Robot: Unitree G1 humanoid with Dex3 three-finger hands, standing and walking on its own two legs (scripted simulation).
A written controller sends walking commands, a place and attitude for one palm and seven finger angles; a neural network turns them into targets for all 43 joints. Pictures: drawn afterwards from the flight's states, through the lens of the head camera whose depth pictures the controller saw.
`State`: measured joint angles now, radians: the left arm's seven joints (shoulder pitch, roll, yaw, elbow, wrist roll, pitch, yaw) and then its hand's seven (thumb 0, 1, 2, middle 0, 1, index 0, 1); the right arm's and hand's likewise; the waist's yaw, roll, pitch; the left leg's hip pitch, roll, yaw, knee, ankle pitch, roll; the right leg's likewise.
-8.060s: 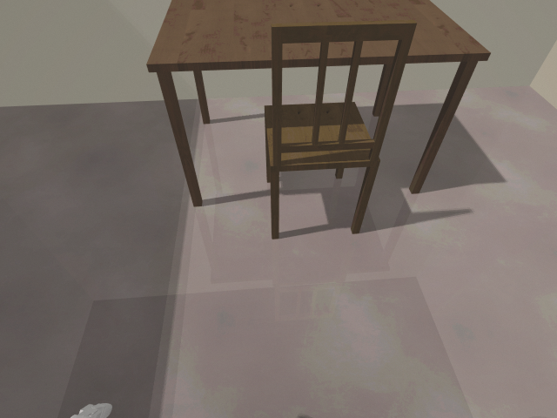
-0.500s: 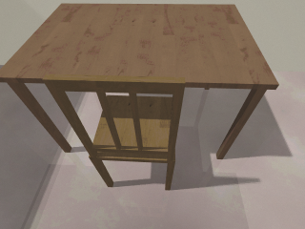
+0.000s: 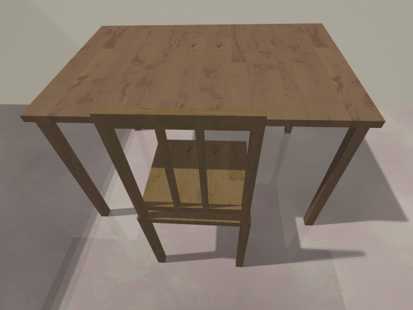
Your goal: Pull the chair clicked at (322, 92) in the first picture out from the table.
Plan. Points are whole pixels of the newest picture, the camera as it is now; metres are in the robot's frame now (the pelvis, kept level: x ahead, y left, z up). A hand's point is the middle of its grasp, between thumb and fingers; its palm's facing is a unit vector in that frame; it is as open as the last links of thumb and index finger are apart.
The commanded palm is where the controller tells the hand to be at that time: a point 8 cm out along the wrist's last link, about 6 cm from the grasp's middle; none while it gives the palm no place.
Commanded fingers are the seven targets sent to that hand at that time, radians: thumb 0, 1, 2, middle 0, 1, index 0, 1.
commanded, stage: look again from close up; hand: left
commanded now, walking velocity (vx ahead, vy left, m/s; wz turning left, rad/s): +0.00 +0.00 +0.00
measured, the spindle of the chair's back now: (169, 172) +0.48 +0.15 -0.07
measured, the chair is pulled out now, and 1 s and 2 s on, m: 0.00 0.00 0.00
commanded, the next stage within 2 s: none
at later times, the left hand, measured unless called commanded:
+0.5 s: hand out of the picture +0.04 +0.14 -0.16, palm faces +0.02 -0.97 -0.23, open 7.3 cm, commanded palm none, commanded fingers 0.00 0.90 0.90 -0.20 -0.30 -0.20 -0.30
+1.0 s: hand out of the picture +0.03 +0.11 -0.16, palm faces +0.04 -0.98 -0.21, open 7.3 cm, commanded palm none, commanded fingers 0.00 0.90 0.90 -0.20 -0.30 -0.20 -0.30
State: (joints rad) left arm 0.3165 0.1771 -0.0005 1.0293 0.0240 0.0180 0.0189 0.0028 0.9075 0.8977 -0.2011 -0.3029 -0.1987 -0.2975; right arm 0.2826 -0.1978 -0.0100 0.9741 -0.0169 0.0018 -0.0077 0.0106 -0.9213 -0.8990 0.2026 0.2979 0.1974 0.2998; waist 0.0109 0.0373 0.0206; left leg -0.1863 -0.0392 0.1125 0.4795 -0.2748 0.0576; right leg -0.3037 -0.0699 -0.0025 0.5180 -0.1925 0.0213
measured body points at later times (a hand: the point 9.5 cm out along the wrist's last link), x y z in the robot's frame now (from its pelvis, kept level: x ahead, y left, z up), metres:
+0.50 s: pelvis +0.03 -0.04 +0.01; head +0.05 -0.06 +0.45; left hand +0.04 +0.19 -0.14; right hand +0.03 -0.25 -0.17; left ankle -0.01 +0.08 -0.74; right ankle +0.05 -0.14 -0.74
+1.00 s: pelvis +0.03 -0.06 +0.01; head +0.04 -0.08 +0.46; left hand +0.03 +0.16 -0.15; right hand +0.03 -0.27 -0.16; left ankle -0.01 +0.08 -0.74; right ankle +0.05 -0.14 -0.74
